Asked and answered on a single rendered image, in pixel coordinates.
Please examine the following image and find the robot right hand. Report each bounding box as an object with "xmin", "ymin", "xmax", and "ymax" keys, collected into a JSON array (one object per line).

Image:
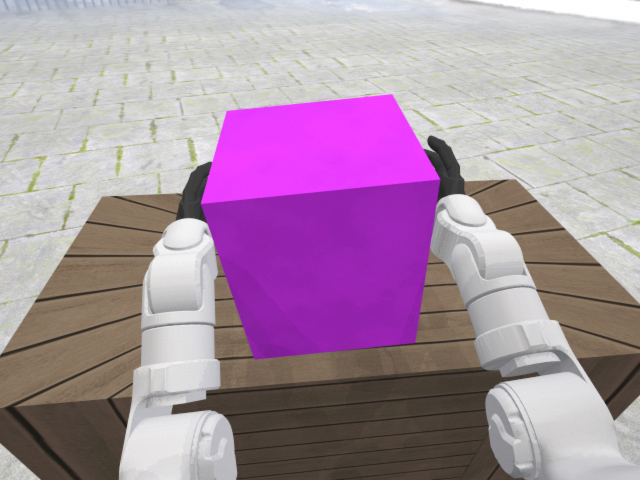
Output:
[{"xmin": 424, "ymin": 135, "xmax": 466, "ymax": 203}]

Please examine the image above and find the right robot forearm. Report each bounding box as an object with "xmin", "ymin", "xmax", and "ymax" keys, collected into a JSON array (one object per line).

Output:
[{"xmin": 430, "ymin": 194, "xmax": 620, "ymax": 451}]

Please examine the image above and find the robot left upper arm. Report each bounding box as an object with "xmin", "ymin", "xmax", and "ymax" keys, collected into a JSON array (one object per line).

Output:
[{"xmin": 121, "ymin": 410, "xmax": 237, "ymax": 480}]

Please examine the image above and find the carton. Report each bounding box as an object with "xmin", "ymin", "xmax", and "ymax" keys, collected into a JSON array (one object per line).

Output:
[{"xmin": 201, "ymin": 94, "xmax": 440, "ymax": 360}]

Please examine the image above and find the left robot forearm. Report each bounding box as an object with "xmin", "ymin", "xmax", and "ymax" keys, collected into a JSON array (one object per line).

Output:
[{"xmin": 119, "ymin": 218, "xmax": 221, "ymax": 480}]

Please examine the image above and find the robot right upper arm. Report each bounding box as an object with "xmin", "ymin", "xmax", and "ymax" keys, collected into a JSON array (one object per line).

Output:
[{"xmin": 485, "ymin": 372, "xmax": 640, "ymax": 480}]

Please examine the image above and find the robot left hand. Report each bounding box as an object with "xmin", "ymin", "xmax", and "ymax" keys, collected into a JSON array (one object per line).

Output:
[{"xmin": 176, "ymin": 162, "xmax": 212, "ymax": 223}]

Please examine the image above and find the pedestal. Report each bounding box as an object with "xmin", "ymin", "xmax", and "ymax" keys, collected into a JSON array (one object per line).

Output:
[{"xmin": 0, "ymin": 179, "xmax": 640, "ymax": 480}]

